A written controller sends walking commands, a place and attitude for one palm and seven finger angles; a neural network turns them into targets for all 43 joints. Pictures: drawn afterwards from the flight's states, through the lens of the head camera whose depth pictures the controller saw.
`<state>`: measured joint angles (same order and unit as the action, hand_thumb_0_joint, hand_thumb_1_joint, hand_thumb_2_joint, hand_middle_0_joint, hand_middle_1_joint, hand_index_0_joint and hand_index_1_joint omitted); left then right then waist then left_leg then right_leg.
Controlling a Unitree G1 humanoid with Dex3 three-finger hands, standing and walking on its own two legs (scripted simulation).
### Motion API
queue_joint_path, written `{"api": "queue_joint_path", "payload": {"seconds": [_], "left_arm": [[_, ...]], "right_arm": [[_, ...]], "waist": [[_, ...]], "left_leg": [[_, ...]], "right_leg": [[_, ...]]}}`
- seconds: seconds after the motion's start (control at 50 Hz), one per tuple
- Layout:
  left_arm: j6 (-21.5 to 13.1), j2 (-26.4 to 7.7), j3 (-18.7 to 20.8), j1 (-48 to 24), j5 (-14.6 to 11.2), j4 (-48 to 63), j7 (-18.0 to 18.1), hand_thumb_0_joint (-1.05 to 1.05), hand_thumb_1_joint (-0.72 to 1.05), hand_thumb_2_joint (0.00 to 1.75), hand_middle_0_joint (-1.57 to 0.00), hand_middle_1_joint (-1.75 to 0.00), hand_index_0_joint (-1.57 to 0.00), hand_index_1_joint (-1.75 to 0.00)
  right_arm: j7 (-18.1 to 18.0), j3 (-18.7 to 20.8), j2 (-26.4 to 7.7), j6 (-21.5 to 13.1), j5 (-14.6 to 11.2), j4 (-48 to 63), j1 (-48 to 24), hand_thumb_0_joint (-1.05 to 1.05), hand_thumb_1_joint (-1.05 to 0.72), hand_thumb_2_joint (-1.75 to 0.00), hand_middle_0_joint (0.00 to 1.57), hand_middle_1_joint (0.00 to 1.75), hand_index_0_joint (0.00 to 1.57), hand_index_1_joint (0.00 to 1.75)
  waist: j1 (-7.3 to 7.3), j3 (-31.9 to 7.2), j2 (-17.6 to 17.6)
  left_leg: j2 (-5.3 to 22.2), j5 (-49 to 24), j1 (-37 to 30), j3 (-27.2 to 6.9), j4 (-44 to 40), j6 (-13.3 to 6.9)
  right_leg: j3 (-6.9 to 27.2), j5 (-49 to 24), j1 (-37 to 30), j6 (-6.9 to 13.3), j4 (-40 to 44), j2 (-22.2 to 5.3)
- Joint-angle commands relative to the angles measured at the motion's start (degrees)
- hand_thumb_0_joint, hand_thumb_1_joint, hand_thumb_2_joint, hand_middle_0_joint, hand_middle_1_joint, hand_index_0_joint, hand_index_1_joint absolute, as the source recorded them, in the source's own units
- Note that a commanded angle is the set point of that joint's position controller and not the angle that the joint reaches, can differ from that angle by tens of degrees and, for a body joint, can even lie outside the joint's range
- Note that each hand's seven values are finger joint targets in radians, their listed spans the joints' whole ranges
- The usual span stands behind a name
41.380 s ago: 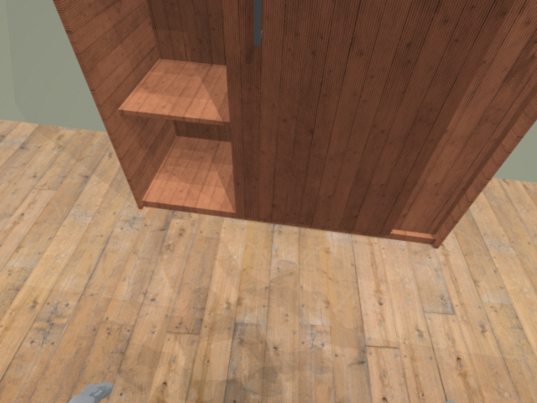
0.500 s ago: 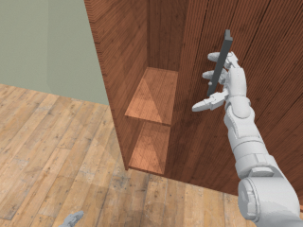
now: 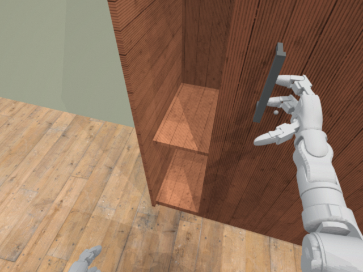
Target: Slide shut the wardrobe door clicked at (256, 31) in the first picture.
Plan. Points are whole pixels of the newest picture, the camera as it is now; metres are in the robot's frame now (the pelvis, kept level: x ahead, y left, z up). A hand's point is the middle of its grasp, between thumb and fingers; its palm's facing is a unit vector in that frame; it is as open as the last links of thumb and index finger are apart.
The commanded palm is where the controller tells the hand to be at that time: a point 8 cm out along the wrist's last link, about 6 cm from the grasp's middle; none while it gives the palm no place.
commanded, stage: slip the hand off the handle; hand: right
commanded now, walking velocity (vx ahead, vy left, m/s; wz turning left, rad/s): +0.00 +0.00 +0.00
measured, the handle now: (267, 85) +0.48 -0.13 +0.19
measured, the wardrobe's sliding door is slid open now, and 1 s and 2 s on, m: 0.25 0.25 0.25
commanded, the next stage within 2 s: draw the hand back to the body in 0.66 s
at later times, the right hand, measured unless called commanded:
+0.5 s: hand (291, 145) +0.34 -0.16 +0.16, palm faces +0.07 +0.99 -0.11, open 14.7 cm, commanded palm +0.30 -0.21 +0.16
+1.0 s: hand (306, 160) +0.30 -0.17 +0.17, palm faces +0.18 +0.98 -0.03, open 14.7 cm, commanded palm +0.25 -0.22 +0.16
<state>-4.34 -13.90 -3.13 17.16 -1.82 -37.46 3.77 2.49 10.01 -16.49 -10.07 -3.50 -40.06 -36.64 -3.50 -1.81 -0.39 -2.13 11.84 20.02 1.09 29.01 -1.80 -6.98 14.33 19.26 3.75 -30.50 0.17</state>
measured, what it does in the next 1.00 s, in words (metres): stands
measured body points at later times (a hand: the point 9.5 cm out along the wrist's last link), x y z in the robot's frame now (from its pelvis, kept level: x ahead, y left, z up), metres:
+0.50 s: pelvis +0.02 +0.01 +0.00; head +0.00 +0.02 +0.45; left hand +0.23 +0.22 -0.07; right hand +0.33 -0.21 +0.16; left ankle +0.03 +0.10 -0.73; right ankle +0.02 -0.08 -0.73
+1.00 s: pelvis +0.03 +0.02 +0.00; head -0.01 +0.05 +0.45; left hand +0.24 +0.22 -0.07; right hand +0.28 -0.23 +0.17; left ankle +0.03 +0.10 -0.73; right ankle +0.02 -0.08 -0.73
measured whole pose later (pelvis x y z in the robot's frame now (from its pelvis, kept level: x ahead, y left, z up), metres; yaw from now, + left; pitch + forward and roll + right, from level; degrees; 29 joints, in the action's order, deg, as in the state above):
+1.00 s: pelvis +0.03 +0.02 +0.00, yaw -4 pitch -3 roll +0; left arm -9.2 -13.3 -4.4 10.5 -3.3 -38.0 3.4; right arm 2.6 8.3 -13.0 11.1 -14.0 7.5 -0.2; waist 3.3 -3.2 -3.7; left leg -2.0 14.6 8.7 4.6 26.3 -3.2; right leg -3.0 15.3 8.9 1.9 -27.3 0.6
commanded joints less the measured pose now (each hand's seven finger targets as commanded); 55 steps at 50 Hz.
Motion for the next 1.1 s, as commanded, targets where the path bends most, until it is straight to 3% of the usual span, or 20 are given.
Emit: {"api": "queue_joint_path", "payload": {"seconds": [0.0,0.12,0.2,0.28,0.3,0.32,0.38,0.4,0.46,0.5,0.56,0.62,0.7,0.76,0.78,0.82,0.88,0.96,1.0,1.08], "left_arm": [[-2.97,-8.02,3.69,-3.25,-0.01,8.09,0.01,0.00,0.90,0.90,-0.20,-0.30,-0.20,-0.30],[-5.46,-8.24,4.65,-3.79,-0.58,8.75,-1.79,0.00,0.90,0.90,-0.20,-0.30,-0.20,-0.30],[-6.53,-8.58,4.72,-5.26,-1.05,8.57,-1.94,0.00,0.90,0.90,-0.20,-0.30,-0.20,-0.30],[-7.64,-7.70,4.30,-7.51,-1.35,8.88,-1.79,0.00,0.90,0.90,-0.20,-0.30,-0.20,-0.30],[-7.73,-7.92,4.30,-8.18,-1.10,8.98,-1.77,0.00,0.90,0.90,-0.20,-0.30,-0.20,-0.30],[-7.87,-7.30,3.95,-8.77,-1.14,9.06,-1.85,0.00,0.90,0.90,-0.20,-0.30,-0.20,-0.30],[-8.06,-6.69,3.52,-9.84,-0.88,9.34,-1.89,0.00,0.90,0.90,-0.20,-0.30,-0.20,-0.30],[-7.69,-6.88,3.51,-9.98,-0.78,8.92,-1.75,0.00,0.90,0.90,-0.20,-0.30,-0.20,-0.30],[-7.34,-6.00,2.76,-11.50,-1.18,9.67,-1.51,0.00,0.90,0.90,-0.20,-0.30,-0.20,-0.30],[-7.38,-5.96,2.71,-12.00,-1.11,10.10,-1.32,0.00,0.90,0.90,-0.20,-0.30,-0.20,-0.30],[-7.97,-5.21,2.37,-12.53,-1.26,11.14,-1.47,0.00,0.90,0.90,-0.20,-0.30,-0.20,-0.30],[-8.47,-5.03,2.07,-12.58,-1.13,11.30,-1.55,0.00,0.90,0.90,-0.20,-0.30,-0.20,-0.30],[-8.16,-5.69,2.15,-12.67,-1.09,9.63,-0.80,0.00,0.90,0.90,-0.20,-0.30,-0.20,-0.30],[-8.44,-5.12,1.75,-14.15,-1.19,9.75,-0.37,0.00,0.90,0.90,-0.20,-0.30,-0.20,-0.30],[-8.61,-4.93,1.30,-17.46,-2.42,8.93,0.20,0.00,0.90,0.90,-0.20,-0.30,-0.20,-0.30],[-8.71,-4.78,1.06,-18.77,-2.26,9.22,0.86,0.00,0.90,0.90,-0.20,-0.30,-0.20,-0.30],[-9.11,-4.58,1.19,-16.95,-1.28,10.21,0.08,0.00,0.90,0.90,-0.20,-0.30,-0.20,-0.30],[-8.11,-4.89,1.08,-16.62,-1.68,9.68,-0.43,0.00,0.90,0.90,-0.20,-0.30,-0.20,-0.30],[-7.97,-5.34,1.18,-16.99,-1.93,9.65,-0.14,0.00,0.90,0.90,-0.20,-0.30,-0.20,-0.30],[-7.79,-5.16,1.01,-18.06,-2.27,10.67,0.25,0.00,0.90,0.90,-0.20,-0.30,-0.20,-0.30]], "right_arm": [[-1.18,8.81,-17.30,-3.13,-2.13,15.19,-18.81,0.00,0.55,-0.20,0.25,1.15,0.25,1.15],[3.23,-1.50,-5.74,-4.05,-4.42,27.00,-11.04,0.00,0.55,-0.20,0.25,1.15,0.25,1.15],[4.30,-3.45,-4.15,-2.16,-5.45,32.66,-5.72,0.00,0.55,-0.20,0.25,1.15,0.25,1.15],[2.88,-2.91,-4.59,-0.27,-5.63,39.58,-3.41,0.00,0.55,-0.20,0.25,1.15,0.25,1.15],[2.10,-0.84,-7.01,-0.05,-5.18,42.09,-1.37,0.00,0.55,-0.20,0.25,1.15,0.25,1.15],[1.62,-2.30,-5.39,0.19,-4.88,42.94,-0.81,0.00,0.55,-0.20,0.25,1.15,0.25,1.15],[0.52,-0.57,-6.06,1.04,-4.84,45.23,4.53,0.00,0.55,-0.20,0.25,1.15,0.25,1.15],[0.11,1.91,-8.41,1.67,-4.64,44.57,7.23,0.00,0.55,-0.20,0.25,1.15,0.25,1.15],[0.84,-0.66,-5.27,3.64,-5.14,45.21,9.34,0.00,0.55,-0.20,0.25,1.15,0.25,1.15],[1.59,-0.43,-5.62,4.64,-5.17,47.28,11.63,0.00,0.55,-0.20,0.25,1.15,0.25,1.15],[3.27,-5.10,-2.14,5.06,-5.46,53.65,12.19,0.00,0.55,-0.20,0.25,1.15,0.25,1.15],[4.17,-5.93,-1.37,5.24,-6.49,56.97,17.69,0.00,0.55,-0.20,0.25,1.15,0.25,1.15],[3.48,-1.24,-5.48,6.29,-6.87,55.14,18.73,0.00,0.55,-0.20,0.25,1.15,0.25,1.15],[2.47,-3.70,-3.38,6.18,-6.48,56.23,14.77,0.00,0.55,-0.20,0.25,1.15,0.25,1.15],[0.96,2.67,-2.04,12.67,-14.37,50.52,14.82,0.00,0.55,-0.20,0.25,1.15,0.25,1.15],[-0.12,1.14,-2.67,16.97,-13.80,58.67,9.95,0.00,0.55,-0.20,0.25,1.15,0.25,1.15],[-1.39,2.79,-5.44,18.01,-10.42,63.20,18.99,0.00,0.55,-0.20,0.25,1.15,0.25,1.15],[1.08,1.72,-3.42,17.35,-11.26,59.60,25.62,0.00,0.55,-0.20,0.25,1.15,0.25,1.15],[2.66,2.95,-3.83,18.39,-12.54,58.88,27.45,0.00,0.55,-0.20,0.25,1.15,0.25,1.15],[3.33,4.15,-5.90,20.18,-12.68,63.84,27.61,0.00,0.55,-0.20,0.25,1.15,0.25,1.15]], "waist": [[3.99,-18.38,-0.07],[2.31,-18.09,-1.23],[2.40,-13.74,-0.09],[3.42,-13.60,-0.55],[4.51,-14.33,-1.29],[4.18,-14.05,-1.53],[5.36,-13.81,0.77],[6.20,-12.74,0.21],[5.77,-10.43,2.14],[6.28,-10.43,1.09],[5.40,-11.54,-2.40],[5.60,-11.25,-1.58],[5.46,-7.98,2.79],[4.93,-6.67,0.94],[7.44,-7.91,0.26],[7.21,-11.29,-4.69],[8.41,-15.80,-2.30],[7.28,-8.53,4.74],[7.58,-6.40,4.44],[7.71,-6.24,-1.74]], "left_leg": [[1.02,-6.13,-8.91,-2.50,-4.31,-0.35],[0.62,-10.98,-5.05,-1.09,-3.89,-0.22],[0.66,-8.68,-3.13,-0.71,-4.59,-0.18],[0.96,-6.93,-4.62,-0.45,-4.59,-0.14],[1.00,-7.43,-5.55,-0.52,-4.29,-0.34],[1.08,-7.70,-5.73,-0.29,-4.02,-0.28],[1.12,-9.50,-7.85,-0.41,-3.99,-0.12],[1.10,-9.36,-8.23,-0.56,-4.30,-0.24],[1.30,-9.07,-9.21,-0.74,-5.03,0.06],[1.28,-10.66,-9.83,-0.76,-5.06,-0.11],[1.26,-11.92,-9.29,-0.31,-4.55,-0.22],[1.28,-12.51,-9.48,0.01,-4.60,0.00],[1.15,-10.01,-8.54,-0.22,-5.71,0.50],[1.41,-5.08,-7.16,-0.45,-6.31,0.45],[1.44,-4.57,-10.63,-0.04,-7.13,-0.06],[1.91,-4.75,-12.17,-0.20,-7.29,0.21],[2.13,-14.52,-15.87,-0.21,-5.43,0.29],[2.11,-16.19,-14.41,-0.29,-6.21,1.17],[2.07,-13.84,-13.25,-0.54,-7.16,1.35],[2.22,-8.93,-12.11,-0.71,-7.64,0.92]], "right_leg": [[6.33,-6.36,-5.46,-1.31,4.60,-0.64],[7.57,-13.99,-12.48,-1.49,3.14,-1.45],[8.26,-11.86,-12.56,-1.59,3.60,-1.69],[8.74,-9.58,-12.35,-1.98,4.48,-1.18],[8.64,-10.56,-12.49,-2.12,4.32,-1.19],[8.76,-11.12,-12.72,-2.34,4.45,-1.01],[8.12,-11.87,-11.99,-2.33,4.40,-0.77],[7.70,-11.57,-11.15,-2.30,4.56,-0.76],[7.20,-9.76,-9.82,-2.02,5.06,-0.40],[7.02,-11.14,-10.41,-1.96,4.89,-0.32],[7.59,-13.23,-13.41,-2.15,4.35,-0.42],[7.95,-13.64,-13.58,-2.08,4.18,-0.47],[7.88,-10.37,-11.23,-1.80,4.36,-0.33],[8.35,-6.77,-11.33,-1.81,4.98,-0.14],[8.83,-5.06,-10.10,-2.44,5.84,0.03],[8.70,-6.10,-13.12,-2.52,6.14,0.35],[7.95,-14.96,-14.59,-2.17,5.24,0.45],[7.31,-13.44,-11.25,-1.75,5.50,-0.03],[7.18,-11.24,-10.81,-1.51,5.49,0.06],[7.21,-8.82,-11.63,-1.71,5.89,0.36]]}}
